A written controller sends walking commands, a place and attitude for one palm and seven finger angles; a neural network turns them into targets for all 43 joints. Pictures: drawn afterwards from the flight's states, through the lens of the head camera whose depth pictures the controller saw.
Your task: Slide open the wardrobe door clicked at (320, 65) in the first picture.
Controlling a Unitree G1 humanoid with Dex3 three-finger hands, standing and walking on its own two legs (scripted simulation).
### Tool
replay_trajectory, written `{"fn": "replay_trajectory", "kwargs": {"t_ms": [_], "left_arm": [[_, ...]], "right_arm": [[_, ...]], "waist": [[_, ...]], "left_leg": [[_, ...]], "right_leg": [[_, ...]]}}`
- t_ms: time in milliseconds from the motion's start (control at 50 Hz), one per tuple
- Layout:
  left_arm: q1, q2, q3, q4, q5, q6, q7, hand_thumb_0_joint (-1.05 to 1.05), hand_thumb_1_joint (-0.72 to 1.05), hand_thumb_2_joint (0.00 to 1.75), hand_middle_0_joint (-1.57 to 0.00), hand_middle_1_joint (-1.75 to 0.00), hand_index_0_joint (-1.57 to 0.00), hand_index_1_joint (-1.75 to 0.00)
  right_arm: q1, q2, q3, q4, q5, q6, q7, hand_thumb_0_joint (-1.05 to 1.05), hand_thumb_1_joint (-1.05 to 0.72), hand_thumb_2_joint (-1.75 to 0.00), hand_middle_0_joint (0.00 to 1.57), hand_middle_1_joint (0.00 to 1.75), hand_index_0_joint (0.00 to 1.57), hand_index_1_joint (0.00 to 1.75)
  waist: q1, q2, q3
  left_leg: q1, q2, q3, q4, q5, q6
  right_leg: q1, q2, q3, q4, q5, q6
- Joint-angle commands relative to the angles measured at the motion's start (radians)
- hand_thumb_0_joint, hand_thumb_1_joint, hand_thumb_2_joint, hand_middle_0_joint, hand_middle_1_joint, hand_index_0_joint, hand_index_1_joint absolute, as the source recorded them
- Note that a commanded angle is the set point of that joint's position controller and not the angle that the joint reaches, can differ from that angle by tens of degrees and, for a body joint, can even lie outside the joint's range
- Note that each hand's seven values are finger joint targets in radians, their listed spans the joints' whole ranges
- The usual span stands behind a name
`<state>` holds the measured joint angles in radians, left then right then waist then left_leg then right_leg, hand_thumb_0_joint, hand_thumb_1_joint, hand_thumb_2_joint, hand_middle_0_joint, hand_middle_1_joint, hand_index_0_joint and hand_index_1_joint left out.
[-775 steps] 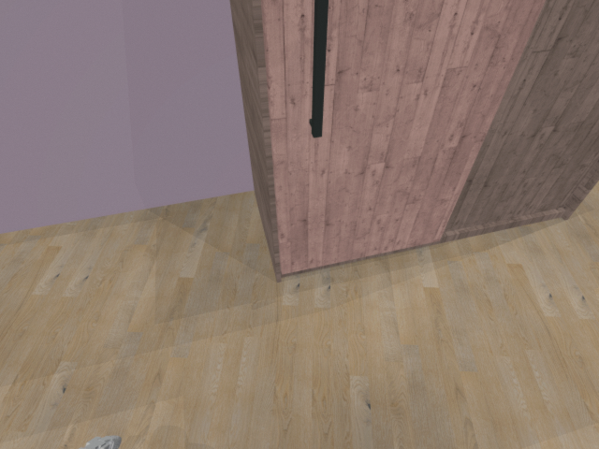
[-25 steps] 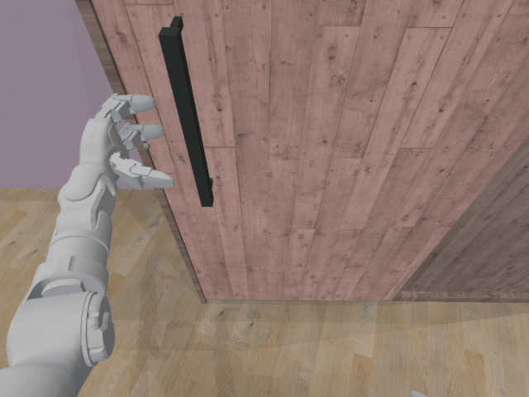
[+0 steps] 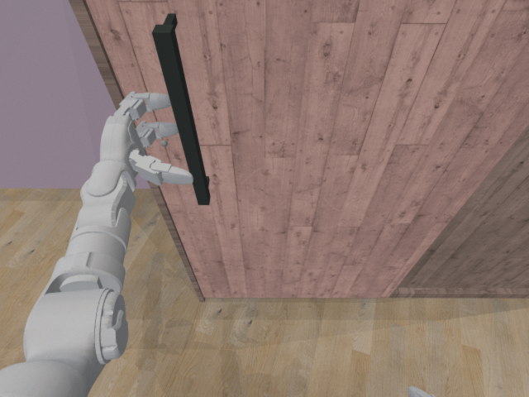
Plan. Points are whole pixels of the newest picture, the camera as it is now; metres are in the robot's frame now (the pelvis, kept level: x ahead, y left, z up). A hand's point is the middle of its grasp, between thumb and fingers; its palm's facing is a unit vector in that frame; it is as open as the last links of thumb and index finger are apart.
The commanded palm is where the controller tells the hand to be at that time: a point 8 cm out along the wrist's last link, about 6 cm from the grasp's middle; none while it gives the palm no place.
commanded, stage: feel for the door with the fingertips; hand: left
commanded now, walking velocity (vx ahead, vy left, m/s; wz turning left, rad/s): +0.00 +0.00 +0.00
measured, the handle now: (190, 128) +0.51 +0.12 +0.13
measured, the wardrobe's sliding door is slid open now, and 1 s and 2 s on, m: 0.00 0.00 0.00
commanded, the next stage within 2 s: slide the fingers in behind the handle in 0.22 s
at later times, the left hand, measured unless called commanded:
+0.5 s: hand (166, 136) +0.47 +0.15 +0.15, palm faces -0.03 -1.00 -0.01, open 13.6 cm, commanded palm +0.44 +0.19 +0.14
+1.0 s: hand (177, 140) +0.46 +0.13 +0.14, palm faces -0.03 -1.00 +0.00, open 14.0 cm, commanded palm +0.43 +0.18 +0.14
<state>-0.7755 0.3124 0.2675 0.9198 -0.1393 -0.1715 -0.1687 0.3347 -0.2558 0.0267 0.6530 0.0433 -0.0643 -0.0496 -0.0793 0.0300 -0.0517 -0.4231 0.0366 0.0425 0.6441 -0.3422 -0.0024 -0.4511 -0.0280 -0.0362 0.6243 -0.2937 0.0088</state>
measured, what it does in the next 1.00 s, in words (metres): stands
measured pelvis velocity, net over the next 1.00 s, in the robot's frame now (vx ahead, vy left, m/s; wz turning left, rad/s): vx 0.00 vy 0.00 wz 0.00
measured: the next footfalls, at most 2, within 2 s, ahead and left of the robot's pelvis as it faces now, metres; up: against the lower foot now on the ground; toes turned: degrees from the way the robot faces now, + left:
none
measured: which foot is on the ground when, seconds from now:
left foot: down 0.00-1.00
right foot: down 0.00-1.00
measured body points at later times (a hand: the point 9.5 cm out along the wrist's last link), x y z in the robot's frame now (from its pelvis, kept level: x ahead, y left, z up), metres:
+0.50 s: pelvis -0.01 +0.00 +0.00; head +0.05 -0.01 +0.44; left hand +0.47 +0.20 +0.15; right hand +0.03 -0.26 -0.13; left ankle -0.01 +0.12 -0.72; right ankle +0.01 -0.13 -0.72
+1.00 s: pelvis +0.00 +0.00 +0.00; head +0.04 -0.01 +0.45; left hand +0.46 +0.18 +0.14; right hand +0.07 -0.26 -0.12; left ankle -0.01 +0.12 -0.72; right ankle +0.01 -0.13 -0.72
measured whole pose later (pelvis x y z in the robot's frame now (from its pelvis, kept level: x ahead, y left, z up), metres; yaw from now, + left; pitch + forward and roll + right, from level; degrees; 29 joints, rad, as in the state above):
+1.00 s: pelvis +0.00 +0.00 +0.00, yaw +0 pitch +8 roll +0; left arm -0.83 0.28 0.24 0.96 -0.14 -0.19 -0.14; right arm 0.34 -0.26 0.02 0.66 0.04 -0.07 -0.04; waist -0.08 0.03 -0.06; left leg -0.46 0.04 0.04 0.66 -0.34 0.00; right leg -0.48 -0.03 -0.04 0.64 -0.30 0.01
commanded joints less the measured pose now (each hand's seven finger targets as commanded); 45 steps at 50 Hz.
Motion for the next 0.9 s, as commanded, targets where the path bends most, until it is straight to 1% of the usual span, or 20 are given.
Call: {"fn": "replay_trajectory", "kwargs": {"t_ms": [0, 40, 100, 180, 240, 280, 320, 380, 400, 420, 460, 480, 520, 580, 620, 680, 740, 780, 800, 880], "left_arm": [[-0.512, 0.207, 0.026, -0.217, -0.021, -0.087, -0.01, 0.0, -0.5, 0.3, -0.3, -1.2, -0.3, -1.2], [-0.514, 0.188, 0.009, -0.163, -0.026, -0.076, -0.021, 0.0, -0.5, 0.3, -0.3, -1.2, -0.3, -1.2], [-0.582, 0.181, -0.012, -0.135, -0.011, -0.079, -0.021, 0.0, -0.5, 0.3, -0.3, -1.2, -0.3, -1.2], [-0.63, 0.194, 0.001, -0.098, -0.007, -0.097, -0.004, 0.0, -0.5, 0.3, -0.3, -1.2, -0.3, -1.2], [-0.694, 0.189, -0.01, -0.08, 0.002, -0.111, 0.007, 0.0, -0.5, 0.3, -0.3, -1.2, -0.3, -1.2], [-0.689, 0.22, 0.013, -0.057, 0.006, -0.119, 0.008, 0.0, -0.5, 0.3, -0.3, -1.2, -0.3, -1.2], [-0.719, 0.214, -0.003, -0.028, 0.014, -0.115, 0.0, 0.0, -0.5, 0.3, -0.3, -1.2, -0.3, -1.2], [-0.702, 0.216, 0.006, -0.009, 0.006, -0.118, -0.005, 0.0, -0.5, 0.3, -0.3, -1.2, -0.3, -1.2], [-0.68, 0.219, 0.011, -0.012, 0.006, -0.119, -0.01, 0.0, -0.5, 0.3, -0.3, -1.2, -0.3, -1.2], [-0.693, 0.201, -0.004, -0.04, 0.003, -0.122, -0.013, 0.0, -0.5, 0.3, -0.3, -1.2, -0.3, -1.2], [-0.673, 0.184, -0.01, -0.03, -0.007, -0.121, -0.018, 0.0, -0.5, 0.3, -0.3, -1.2, -0.3, -1.2], [-0.64, 0.216, 0.017, -0.021, -0.008, -0.126, -0.018, 0.0, -0.5, 0.3, -0.3, -1.2, -0.3, -1.2], [-0.646, 0.196, 0.001, -0.069, -0.009, -0.135, -0.018, 0.0, -0.5, 0.3, -0.3, -1.2, -0.3, -1.2], [-0.586, 0.223, 0.025, -0.093, -0.012, -0.136, -0.015, 0.0, -0.5, 0.3, -0.3, -1.2, -0.3, -1.2], [-0.573, 0.185, 0.003, -0.122, -0.015, -0.13, -0.011, 0.0, -0.5, 0.3, -0.3, -1.2, -0.3, -1.2], [-0.532, 0.24, 0.053, -0.163, -0.015, -0.124, 0.008, 0.0, -0.5, 0.3, -0.3, -1.2, -0.3, -1.2], [-0.566, 0.198, 0.012, -0.2, -0.004, -0.116, 0.024, 0.0, -0.5, 0.3, -0.3, -1.2, -0.3, -1.2], [-0.552, 0.214, 0.025, -0.206, -0.001, -0.114, 0.034, 0.0, -0.5, 0.3, -0.3, -1.2, -0.3, -1.2], [-0.572, 0.18, -0.001, -0.217, -0.002, -0.112, 0.035, 0.0, -0.5, 0.3, -0.3, -1.2, -0.3, -1.2], [-0.565, 0.176, 0.0, -0.174, -0.002, -0.097, 0.038, 0.0, -0.5, 0.3, -0.3, -1.2, -0.3, -1.2]], "right_arm": [[0.044, -0.142, -0.05, -0.092, -0.003, -0.041, -0.014, 0.0, -0.9, -0.9, 0.2, 0.3, 0.2, 0.3], [0.051, -0.145, -0.05, -0.082, -0.001, -0.039, -0.014, 0.0, -0.9, -0.9, 0.2, 0.3, 0.2, 0.3], [0.06, -0.147, -0.048, -0.072, -0.002, -0.039, -0.014, 0.0, -0.9, -0.9, 0.2, 0.3, 0.2, 0.3], [0.086, -0.152, -0.052, -0.062, -0.009, -0.04, -0.012, 0.0, -0.9, -0.9, 0.2, 0.3, 0.2, 0.3], [0.098, -0.151, -0.052, -0.048, -0.012, -0.044, -0.008, 0.0, -0.9, -0.9, 0.2, 0.3, 0.2, 0.3], [0.109, -0.158, -0.053, -0.045, -0.014, -0.043, -0.008, 0.0, -0.9, -0.9, 0.2, 0.3, 0.2, 0.3], [0.109, -0.156, -0.052, -0.037, -0.012, -0.042, -0.009, 0.0, -0.9, -0.9, 0.2, 0.3, 0.2, 0.3], [0.122, -0.16, -0.052, -0.038, -0.014, -0.044, -0.008, 0.0, -0.9, -0.9, 0.2, 0.3, 0.2, 0.3], [0.12, -0.16, -0.053, -0.043, -0.014, -0.044, -0.005, 0.0, -0.9, -0.9, 0.2, 0.3, 0.2, 0.3], [0.116, -0.157, -0.053, -0.047, -0.014, -0.045, -0.003, 0.0, -0.9, -0.9, 0.2, 0.3, 0.2, 0.3], [0.114, -0.156, -0.053, -0.05, -0.013, -0.046, -0.001, 0.0, -0.9, -0.9, 0.2, 0.3, 0.2, 0.3], [0.119, -0.161, -0.054, -0.053, -0.013, -0.045, -0.002, 0.0, -0.9, -0.9, 0.2, 0.3, 0.2, 0.3], [0.107, -0.156, -0.054, -0.06, -0.012, -0.048, 0.002, 0.0, -0.9, -0.9, 0.2, 0.3, 0.2, 0.3], [0.104, -0.159, -0.055, -0.073, -0.011, -0.047, 0.002, 0.0, -0.9, -0.9, 0.2, 0.3, 0.2, 0.3], [0.089, -0.154, -0.053, -0.082, -0.009, -0.047, 0.006, 0.0, -0.9, -0.9, 0.2, 0.3, 0.2, 0.3], [0.084, -0.157, -0.055, -0.093, -0.01, -0.046, 0.002, 0.0, -0.9, -0.9, 0.2, 0.3, 0.2, 0.3], [0.069, -0.146, -0.054, -0.091, -0.007, -0.046, 0.002, 0.0, -0.9, -0.9, 0.2, 0.3, 0.2, 0.3], [0.067, -0.149, -0.055, -0.092, -0.006, -0.046, -0.002, 0.0, -0.9, -0.9, 0.2, 0.3, 0.2, 0.3], [0.06, -0.142, -0.052, -0.091, -0.006, -0.049, -0.001, 0.0, -0.9, -0.9, 0.2, 0.3, 0.2, 0.3], [0.066, -0.145, -0.052, -0.082, -0.008, -0.048, -0.006, 0.0, -0.9, -0.9, 0.2, 0.3, 0.2, 0.3]], "waist": [[-0.002, -0.022, -0.368], [-0.014, -0.048, -0.325], [-0.027, -0.003, -0.299], [-0.03, -0.027, -0.337], [-0.053, -0.037, -0.341], [-0.047, -0.051, -0.345], [-0.062, -0.018, -0.332], [-0.059, -0.034, -0.337], [-0.045, -0.013, -0.361], [-0.05, 0.004, -0.375], [-0.05, -0.025, -0.354], [-0.034, -0.039, -0.355], [-0.033, 0.006, -0.361], [-0.013, -0.018, -0.37], [-0.013, -0.012, -0.359], [0.008, -0.039, -0.37], [-0.011, -0.023, -0.343], [-0.001, -0.017, -0.35], [-0.013, 0.001, -0.352], [-0.014, -0.048, -0.331]], "left_leg": [[0.141, -0.038, -0.025, -0.068, 0.301, 0.028], [0.117, -0.036, -0.022, -0.067, 0.276, 0.028], [0.109, -0.039, -0.027, -0.067, 0.242, 0.028], [0.11, -0.039, -0.039, -0.059, 0.248, 0.027], [0.103, -0.038, -0.041, -0.052, 0.225, 0.027], [0.088, -0.041, -0.044, -0.05, 0.222, 0.03], [0.08, -0.041, -0.042, -0.047, 0.196, 0.029], [0.074, -0.042, -0.045, -0.045, 0.189, 0.031], [0.077, -0.043, -0.045, -0.045, 0.192, 0.028], [0.092, -0.042, -0.044, -0.045, 0.196, 0.026], [0.076, -0.041, -0.04, -0.046, 0.179, 0.029], [0.067, -0.041, -0.046, -0.047, 0.183, 0.029], [0.086, -0.04, -0.04, -0.049, 0.177, 0.026], [0.075, -0.04, -0.038, -0.051, 0.195, 0.028], [0.086, -0.037, -0.037, -0.057, 0.193, 0.026], [0.069, -0.039, -0.033, -0.061, 0.199, 0.03], [0.083, -0.038, -0.028, -0.064, 0.195, 0.029], [0.09, -0.037, -0.028, -0.066, 0.197, 0.028], [0.105, -0.038, -0.027, -0.067, 0.206, 0.028], [0.09, -0.039, -0.029, -0.066, 0.217, 0.029]], "right_leg": [[0.178, 0.049, -0.006, -0.045, 0.364, -0.031], [0.154, 0.049, -0.008, -0.052, 0.349, -0.029], [0.112, 0.045, -0.008, -0.053, 0.303, -0.03], [0.105, 0.048, -0.011, -0.041, 0.29, -0.031], [0.083, 0.048, -0.007, -0.042, 0.278, -0.024], [0.094, 0.048, -0.007, -0.039, 0.275, -0.026], [0.068, 0.047, -0.002, -0.043, 0.255, -0.025], [0.067, 0.049, -0.007, -0.041, 0.242, -0.027], [0.074, 0.048, -0.005, -0.036, 0.244, -0.028], [0.071, 0.048, -0.007, -0.035, 0.248, -0.028], [0.073, 0.051, -0.006, -0.042, 0.239, -0.026], [0.087, 0.05, -0.011, -0.037, 0.234, -0.03], [0.075, 0.051, -0.007, -0.038, 0.231, -0.03], [0.109, 0.052, -0.009, -0.033, 0.247, -0.032], [0.102, 0.054, -0.011, -0.033, 0.25, -0.031], [0.146, 0.052, -0.009, -0.034, 0.258, -0.031], [0.124, 0.053, -0.006, -0.041, 0.264, -0.027], [0.136, 0.052, -0.007, -0.043, 0.254, -0.031], [0.128, 0.053, -0.006, -0.043, 0.27, -0.03], [0.138, 0.051, -0.009, -0.044, 0.284, -0.03]]}}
